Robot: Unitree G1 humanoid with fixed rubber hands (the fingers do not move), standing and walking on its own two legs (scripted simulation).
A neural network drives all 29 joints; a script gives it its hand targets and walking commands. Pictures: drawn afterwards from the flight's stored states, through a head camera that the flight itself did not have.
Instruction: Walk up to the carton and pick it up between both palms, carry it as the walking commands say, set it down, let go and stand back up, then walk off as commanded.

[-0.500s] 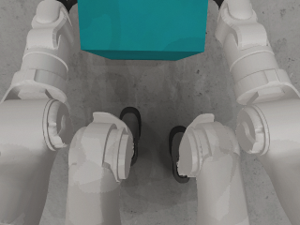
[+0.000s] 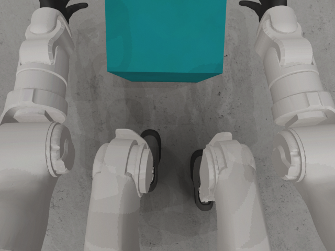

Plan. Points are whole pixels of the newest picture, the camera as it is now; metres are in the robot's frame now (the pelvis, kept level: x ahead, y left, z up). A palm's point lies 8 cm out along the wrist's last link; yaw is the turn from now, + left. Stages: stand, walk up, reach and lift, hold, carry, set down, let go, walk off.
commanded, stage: set down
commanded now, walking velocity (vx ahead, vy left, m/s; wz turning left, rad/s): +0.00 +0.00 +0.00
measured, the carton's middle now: (165, 35) +0.54 +0.06 -0.26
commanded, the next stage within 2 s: let go in 1.06 s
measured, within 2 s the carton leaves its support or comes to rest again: neither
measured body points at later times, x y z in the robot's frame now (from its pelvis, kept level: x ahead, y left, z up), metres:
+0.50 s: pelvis +0.02 +0.00 +0.13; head +0.35 +0.03 +0.43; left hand +0.54 +0.28 +0.01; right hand +0.58 -0.13 +0.02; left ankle +0.14 +0.09 -0.36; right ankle +0.09 -0.10 -0.36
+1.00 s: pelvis +0.04 +0.00 +0.26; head +0.33 +0.04 +0.61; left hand +0.54 +0.28 +0.16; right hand +0.57 -0.13 +0.17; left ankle +0.14 +0.09 -0.36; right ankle +0.09 -0.10 -0.36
